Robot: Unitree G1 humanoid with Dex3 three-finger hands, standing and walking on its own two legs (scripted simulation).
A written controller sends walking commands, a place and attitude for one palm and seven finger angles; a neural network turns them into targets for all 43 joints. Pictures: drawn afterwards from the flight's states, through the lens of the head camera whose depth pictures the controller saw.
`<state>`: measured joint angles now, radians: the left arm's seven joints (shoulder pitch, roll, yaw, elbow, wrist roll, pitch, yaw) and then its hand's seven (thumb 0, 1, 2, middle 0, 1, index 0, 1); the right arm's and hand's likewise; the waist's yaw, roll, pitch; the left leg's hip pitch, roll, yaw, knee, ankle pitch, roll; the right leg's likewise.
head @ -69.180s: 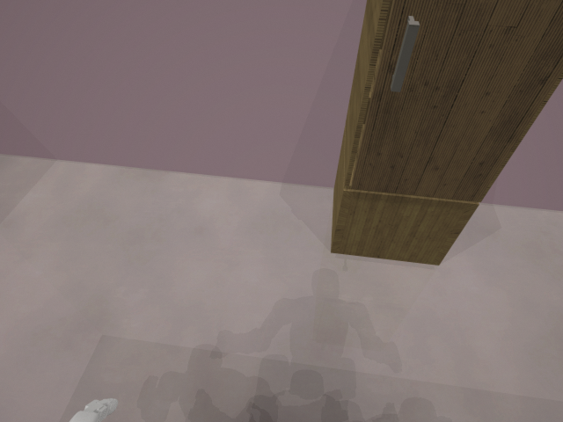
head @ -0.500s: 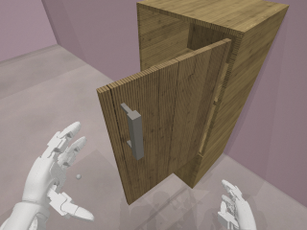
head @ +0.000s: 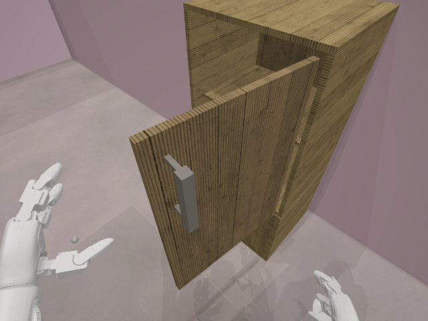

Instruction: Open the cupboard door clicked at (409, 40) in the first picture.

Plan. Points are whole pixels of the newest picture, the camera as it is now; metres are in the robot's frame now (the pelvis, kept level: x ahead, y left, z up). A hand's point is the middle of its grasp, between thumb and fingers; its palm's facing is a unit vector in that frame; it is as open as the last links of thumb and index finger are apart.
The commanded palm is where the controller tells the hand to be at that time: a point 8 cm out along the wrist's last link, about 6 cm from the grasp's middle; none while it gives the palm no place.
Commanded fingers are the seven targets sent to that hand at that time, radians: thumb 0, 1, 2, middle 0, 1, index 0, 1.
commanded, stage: draw the hand back to the body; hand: left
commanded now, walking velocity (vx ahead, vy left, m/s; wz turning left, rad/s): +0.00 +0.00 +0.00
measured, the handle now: (181, 195) +0.29 +0.10 +0.12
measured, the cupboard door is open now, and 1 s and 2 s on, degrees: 82 82 82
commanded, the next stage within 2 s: step back with the hand held close in 0.68 s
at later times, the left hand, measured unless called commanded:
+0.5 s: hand (84, 212) +0.23 +0.23 +0.14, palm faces +0.42 -0.82 -0.40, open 7.7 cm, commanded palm +0.17 +0.28 +0.16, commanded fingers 0.00 0.90 0.90 -0.20 -0.30 -0.20 -0.30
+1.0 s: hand (74, 216) +0.21 +0.23 +0.15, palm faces +0.34 -0.80 -0.49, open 7.4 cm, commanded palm +0.15 +0.28 +0.17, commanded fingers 0.00 0.90 0.90 -0.20 -0.30 -0.20 -0.30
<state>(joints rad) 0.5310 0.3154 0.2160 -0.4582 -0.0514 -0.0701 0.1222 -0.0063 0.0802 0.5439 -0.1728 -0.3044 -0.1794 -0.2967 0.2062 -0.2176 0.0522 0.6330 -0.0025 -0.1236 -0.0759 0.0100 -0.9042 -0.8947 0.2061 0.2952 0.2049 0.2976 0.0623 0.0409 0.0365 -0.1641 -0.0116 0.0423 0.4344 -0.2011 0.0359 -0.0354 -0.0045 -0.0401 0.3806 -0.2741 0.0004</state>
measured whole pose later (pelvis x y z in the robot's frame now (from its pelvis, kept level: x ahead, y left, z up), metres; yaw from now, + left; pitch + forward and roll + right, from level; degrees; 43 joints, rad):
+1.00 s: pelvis +0.00 -0.02 +0.00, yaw -2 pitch +0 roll -1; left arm 0.52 0.39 0.37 -0.46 -0.07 -0.11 0.09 0.01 0.90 0.90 -0.21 -0.30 -0.21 -0.30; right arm 0.14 -0.23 0.01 0.56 0.02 0.04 -0.07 0.01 -0.91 -0.89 0.21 0.29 0.20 0.30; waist 0.03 0.06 0.04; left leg -0.23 0.03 0.05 0.45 -0.20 0.01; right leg -0.11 0.03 -0.02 0.37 -0.26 -0.02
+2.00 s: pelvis -0.21 +0.03 -0.01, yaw -4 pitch +3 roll -1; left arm 0.57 0.46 0.42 -0.57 -0.09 -0.18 0.13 0.01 0.89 0.90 -0.21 -0.31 -0.21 -0.30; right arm 0.15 -0.17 0.02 0.59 0.00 -0.09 -0.04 0.01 -0.90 -0.89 0.21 0.30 0.21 0.30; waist 0.01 0.00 0.02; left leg -0.50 0.01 0.06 0.42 -0.04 0.01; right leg -0.09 0.06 -0.05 0.38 -0.33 -0.05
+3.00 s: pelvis -0.29 +0.05 +0.00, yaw -3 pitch -1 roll -1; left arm 0.57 0.41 0.40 -0.45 -0.05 -0.22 0.14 0.01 0.89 0.90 -0.21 -0.31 -0.22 -0.30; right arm 0.21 -0.21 0.02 0.62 0.00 -0.12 -0.08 0.01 -0.90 -0.89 0.21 0.30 0.21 0.30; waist 0.01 0.02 0.02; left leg -0.27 -0.01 -0.01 0.42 -0.13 0.03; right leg -0.13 0.04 -0.04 0.36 -0.22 -0.03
